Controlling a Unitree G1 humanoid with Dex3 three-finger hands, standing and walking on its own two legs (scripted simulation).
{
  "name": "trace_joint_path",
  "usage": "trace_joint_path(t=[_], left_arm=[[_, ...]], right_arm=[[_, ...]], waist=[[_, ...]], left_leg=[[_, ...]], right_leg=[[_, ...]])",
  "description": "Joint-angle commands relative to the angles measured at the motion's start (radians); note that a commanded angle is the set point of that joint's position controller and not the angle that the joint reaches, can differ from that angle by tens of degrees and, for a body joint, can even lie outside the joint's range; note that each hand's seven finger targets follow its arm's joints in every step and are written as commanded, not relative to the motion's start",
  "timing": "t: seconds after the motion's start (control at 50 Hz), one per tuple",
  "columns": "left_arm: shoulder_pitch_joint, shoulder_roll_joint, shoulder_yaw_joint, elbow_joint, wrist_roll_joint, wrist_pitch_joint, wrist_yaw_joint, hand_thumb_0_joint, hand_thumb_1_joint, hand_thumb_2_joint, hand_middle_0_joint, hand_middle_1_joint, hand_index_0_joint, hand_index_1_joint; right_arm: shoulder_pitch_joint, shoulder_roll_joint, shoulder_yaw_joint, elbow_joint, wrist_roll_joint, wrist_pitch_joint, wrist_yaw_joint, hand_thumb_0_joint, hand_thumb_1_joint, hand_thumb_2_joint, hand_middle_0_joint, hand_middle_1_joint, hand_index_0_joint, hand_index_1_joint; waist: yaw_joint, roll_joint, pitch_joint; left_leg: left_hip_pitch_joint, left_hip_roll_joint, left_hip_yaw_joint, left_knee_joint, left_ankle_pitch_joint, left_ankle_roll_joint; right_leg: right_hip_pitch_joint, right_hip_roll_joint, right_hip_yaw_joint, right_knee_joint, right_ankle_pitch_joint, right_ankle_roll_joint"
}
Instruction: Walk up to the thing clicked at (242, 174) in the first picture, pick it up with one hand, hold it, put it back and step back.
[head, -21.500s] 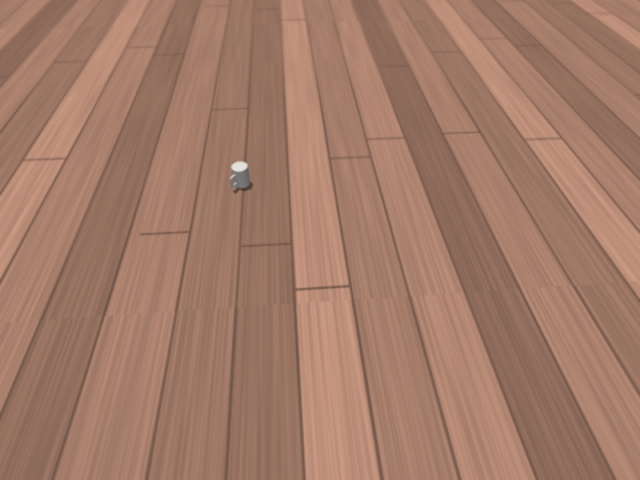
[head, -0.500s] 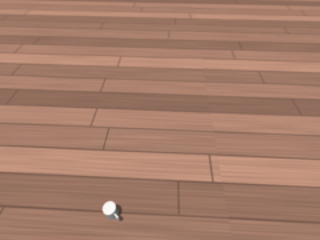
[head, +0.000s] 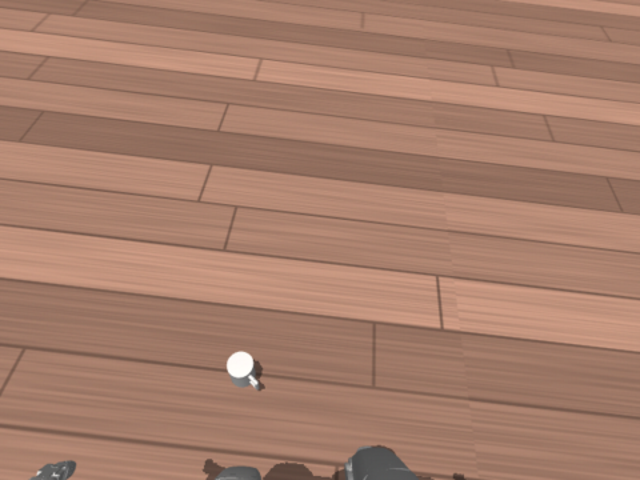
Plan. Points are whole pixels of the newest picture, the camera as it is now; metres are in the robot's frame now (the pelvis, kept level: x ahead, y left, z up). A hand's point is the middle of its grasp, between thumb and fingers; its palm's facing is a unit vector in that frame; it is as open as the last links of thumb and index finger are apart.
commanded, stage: walk up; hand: left
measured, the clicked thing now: (245, 373) +0.44 +0.18 -0.71
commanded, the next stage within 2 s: stand in 1.60 s
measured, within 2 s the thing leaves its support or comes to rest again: neither
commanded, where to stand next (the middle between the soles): +0.05 -0.02 m, yaw -4 degrees
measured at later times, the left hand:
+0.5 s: hand out of the picture +0.09 +0.24 -0.14, palm faces -0.06 -0.94 -0.33, open 7.4 cm
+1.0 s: hand out of the picture +0.12 +0.23 -0.13, palm faces -0.07 -0.94 -0.34, open 7.4 cm
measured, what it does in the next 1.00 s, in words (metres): steps on the spot: right foot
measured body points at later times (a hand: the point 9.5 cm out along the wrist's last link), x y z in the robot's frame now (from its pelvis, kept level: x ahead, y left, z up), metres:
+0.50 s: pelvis -0.01 -0.01 +0.01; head +0.01 +0.00 +0.46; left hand +0.09 +0.29 -0.12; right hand +0.07 -0.33 -0.11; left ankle +0.01 +0.12 -0.72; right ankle -0.03 -0.12 -0.72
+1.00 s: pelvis +0.00 -0.02 +0.02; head +0.01 -0.02 +0.47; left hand +0.12 +0.28 -0.10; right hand +0.06 -0.33 -0.11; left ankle +0.01 +0.12 -0.72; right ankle -0.03 -0.12 -0.72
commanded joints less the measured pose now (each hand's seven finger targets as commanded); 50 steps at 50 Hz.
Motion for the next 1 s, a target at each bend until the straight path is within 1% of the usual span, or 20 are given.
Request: trace_joint_path(t=[0.0, 0.08, 0.12, 0.16, 0.18, 0.2, 0.22, 0.24, 0.26, 0.3, 0.36, 0.4, 0.42, 0.44, 0.46, 0.48, 0.54, 0.58, 0.74, 0.98], left_arm=[[0.033, 0.147, 0.033, -0.051, 0.011, -0.023, -0.016, 0.000, 0.900, 0.900, -0.200, -0.300, -0.200, -0.300], [0.012, 0.146, 0.037, -0.081, 0.029, -0.018, -0.030, 0.000, 0.900, 0.900, -0.200, -0.300, -0.200, -0.300], [0.043, 0.128, 0.038, -0.084, 0.029, -0.021, -0.036, 0.000, 0.900, 0.900, -0.200, -0.300, -0.200, -0.300], [0.094, 0.108, 0.040, -0.069, 0.032, -0.032, -0.039, 0.000, 0.900, 0.900, -0.200, -0.300, -0.200, -0.300], [0.134, 0.099, 0.039, -0.052, 0.034, -0.040, -0.037, 0.000, 0.900, 0.900, -0.200, -0.300, -0.200, -0.300], [0.154, 0.144, 0.049, -0.046, 0.041, -0.052, -0.030, 0.000, 0.900, 0.900, -0.200, -0.300, -0.200, -0.300], [0.109, 0.210, 0.059, -0.068, 0.046, -0.064, -0.030, 0.000, 0.900, 0.900, -0.200, -0.300, -0.200, -0.300], [0.071, 0.231, 0.052, -0.088, 0.035, -0.063, -0.038, 0.000, 0.900, 0.900, -0.200, -0.300, -0.200, -0.300], [0.064, 0.194, 0.046, -0.099, 0.035, -0.066, -0.042, 0.000, 0.900, 0.900, -0.200, -0.300, -0.200, -0.300], [0.058, 0.154, 0.032, -0.103, 0.035, -0.071, -0.035, 0.000, 0.900, 0.900, -0.200, -0.300, -0.200, -0.300], [0.063, 0.162, 0.035, -0.109, 0.034, -0.068, -0.036, 0.000, 0.900, 0.900, -0.200, -0.300, -0.200, -0.300], [0.010, 0.150, 0.027, -0.121, 0.015, -0.057, -0.040, 0.000, 0.900, 0.900, -0.200, -0.300, -0.200, -0.300], [-0.007, 0.117, 0.018, -0.128, 0.005, -0.053, -0.043, 0.000, 0.900, 0.900, -0.200, -0.300, -0.200, -0.300], [0.004, 0.070, 0.004, -0.136, -0.006, -0.050, -0.046, 0.000, 0.900, 0.900, -0.200, -0.300, -0.200, -0.300], [0.037, 0.085, 0.011, -0.098, -0.007, -0.037, -0.040, 0.000, 0.900, 0.900, -0.200, -0.300, -0.200, -0.300], [0.050, 0.109, 0.016, -0.076, 0.007, -0.038, -0.039, 0.000, 0.900, 0.900, -0.200, -0.300, -0.200, -0.300], [0.034, 0.111, 0.017, -0.038, 0.013, -0.062, -0.047, 0.000, 0.900, 0.900, -0.200, -0.300, -0.200, -0.300], [-0.008, 0.141, 0.016, -0.034, 0.012, -0.068, -0.050, 0.000, 0.900, 0.900, -0.200, -0.300, -0.200, -0.300], [-0.045, 0.120, 0.007, 0.017, 0.006, -0.067, -0.043, 0.000, 0.900, 0.900, -0.200, -0.300, -0.200, -0.300], [-0.078, 0.114, 0.005, 0.063, 0.007, -0.063, -0.038, 0.000, 0.900, 0.900, -0.200, -0.300, -0.200, -0.300]], right_arm=[[-0.022, -0.325, -0.079, -0.098, 0.009, -0.058, -0.042, 0.000, -0.900, -0.900, 0.200, 0.300, 0.200, 0.300], [0.038, -0.336, -0.084, -0.104, 0.015, -0.067, -0.055, 0.000, -0.900, -0.900, 0.200, 0.300, 0.200, 0.300], [0.027, -0.330, -0.078, -0.118, 0.018, -0.070, -0.058, 0.000, -0.900, -0.900, 0.200, 0.300, 0.200, 0.300], [0.001, -0.315, -0.066, -0.133, 0.023, -0.064, -0.058, 0.000, -0.900, -0.900, 0.200, 0.300, 0.200, 0.300], [-0.023, -0.299, -0.056, -0.138, 0.029, -0.058, -0.057, 0.000, -0.900, -0.900, 0.200, 0.300, 0.200, 0.300], [-0.026, -0.252, -0.039, -0.145, 0.039, -0.055, -0.057, 0.000, -0.900, -0.900, 0.200, 0.300, 0.200, 0.300], [-0.024, -0.192, -0.021, -0.157, 0.048, -0.055, -0.055, 0.000, -0.900, -0.900, 0.200, 0.300, 0.200, 0.300], [-0.060, -0.221, -0.028, -0.145, 0.044, -0.050, -0.064, 0.000, -0.900, -0.900, 0.200, 0.300, 0.200, 0.300], [-0.056, -0.232, -0.033, -0.125, 0.036, -0.049, -0.064, 0.000, -0.900, -0.900, 0.200, 0.300, 0.200, 0.300], [-0.061, -0.224, -0.022, -0.111, 0.044, -0.058, -0.056, 0.000, -0.900, -0.900, 0.200, 0.300, 0.200, 0.300], [-0.018, -0.219, -0.014, -0.081, 0.040, -0.074, -0.052, 0.000, -0.900, -0.900, 0.200, 0.300, 0.200, 0.300], [0.048, -0.204, -0.018, -0.046, 0.028, -0.087, -0.054, 0.000, -0.900, -0.900, 0.200, 0.300, 0.200, 0.300], [0.065, -0.228, -0.029, -0.034, 0.020, -0.094, -0.057, 0.000, -0.900, -0.900, 0.200, 0.300, 0.200, 0.300], [0.056, -0.278, -0.039, -0.045, 0.007, -0.102, -0.061, 0.000, -0.900, -0.900, 0.200, 0.300, 0.200, 0.300], [-0.020, -0.321, -0.039, -0.062, 0.020, -0.104, -0.056, 0.000, -0.900, -0.900, 0.200, 0.300, 0.200, 0.300], [-0.072, -0.318, -0.036, -0.069, 0.023, -0.104, -0.048, 0.000, -0.900, -0.900, 0.200, 0.300, 0.200, 0.300], [-0.100, -0.262, -0.009, -0.059, 0.030, -0.096, -0.045, 0.000, -0.900, -0.900, 0.200, 0.300, 0.200, 0.300], [-0.083, -0.237, 0.001, -0.043, 0.035, -0.092, -0.042, 0.000, -0.900, -0.900, 0.200, 0.300, 0.200, 0.300], [-0.076, -0.233, 0.006, 0.013, 0.034, -0.092, -0.044, 0.000, -0.900, -0.900, 0.200, 0.300, 0.200, 0.300], [-0.097, -0.232, 0.010, 0.059, 0.029, -0.089, -0.047, 0.000, -0.900, -0.900, 0.200, 0.300, 0.200, 0.300]], waist=[[-0.019, 0.243, -0.130], [-0.042, 0.202, -0.130], [-0.028, 0.229, -0.173], [0.002, 0.215, -0.201], [0.028, 0.187, -0.216], [0.037, 0.090, -0.217], [0.011, -0.077, -0.186], [0.025, -0.087, -0.175], [0.019, -0.043, -0.133], [0.019, -0.056, -0.110], [0.012, -0.102, -0.137], [-0.036, -0.070, -0.177], [-0.043, -0.019, -0.192], [-0.031, 0.107, -0.205], [0.009, 0.144, -0.164], [0.020, 0.141, -0.144], [0.025, 0.153, -0.113], [-0.003, 0.116, -0.114], [-0.001, 0.029, -0.178], [-0.006, 0.044, -0.188]], left_leg=[[0.109, 0.278, -0.269, -0.230, 0.356, 0.229], [0.152, 0.309, -0.271, -0.208, 0.451, 0.239], [0.180, 0.308, -0.247, -0.174, 0.483, 0.237], [0.140, 0.266, -0.186, -0.097, 0.521, 0.208], [0.103, 0.223, -0.125, -0.035, 0.515, 0.166], [0.010, 0.162, -0.084, 0.041, 0.397, 0.099], [-0.147, 0.034, 0.008, 0.104, 0.102, 0.025], [-0.071, 0.002, 0.030, 0.181, -0.254, 0.019], [-0.054, 0.011, -0.009, 0.233, -0.309, 0.021], [-0.112, 0.008, -0.020, 0.184, -0.247, 0.028], [-0.036, 0.000, 0.034, -0.015, -0.129, 0.021], [0.137, -0.002, 0.045, -0.253, 0.116, 0.030], [0.263, 0.048, -0.034, -0.288, 0.240, 0.053], [0.314, 0.201, -0.247, -0.344, 0.295, 0.111], [0.158, 0.321, -0.332, -0.353, 0.176, 0.212], [0.085, 0.321, -0.303, -0.332, 0.146, 0.231], [0.036, 0.149, -0.096, -0.264, 0.235, 0.088], [0.048, 0.074, -0.030, -0.264, 0.122, 0.044], [0.178, 0.107, -0.026, -0.279, 0.301, 0.050], [0.205, 0.116, -0.015, -0.313, 0.341, 0.047]], right_leg=[[-0.016, -0.007, 0.010, -0.039, -0.020, 0.014], [0.016, -0.005, -0.050, -0.169, -0.016, 0.009], [0.050, -0.016, -0.087, -0.236, 0.003, 0.001], [0.167, -0.009, -0.112, -0.427, 0.098, -0.018], [0.261, -0.007, -0.115, -0.584, 0.228, -0.034], [0.349, -0.083, 0.018, -0.644, 0.389, -0.058], [0.396, -0.224, 0.250, -0.665, 0.465, -0.127], [0.237, -0.346, 0.338, -0.659, 0.437, -0.259], [0.192, -0.340, 0.316, -0.651, 0.457, -0.271], [0.271, -0.260, 0.201, -0.617, 0.577, -0.215], [0.303, -0.213, 0.116, -0.569, 0.685, -0.176], [0.240, -0.192, 0.055, -0.493, 0.691, -0.126], [0.138, -0.160, 0.032, -0.446, 0.609, -0.080], [0.039, -0.068, -0.012, -0.366, 0.439, -0.021], [0.105, -0.034, -0.065, -0.376, 0.104, -0.006], [0.183, -0.057, -0.062, -0.377, 0.043, -0.012], [0.283, -0.082, 0.002, -0.598, 0.349, -0.037], [0.278, -0.124, 0.045, -0.622, 0.390, -0.060], [0.306, -0.121, 0.012, -0.662, 0.533, -0.039], [0.323, -0.119, 0.000, -0.689, 0.564, -0.030]])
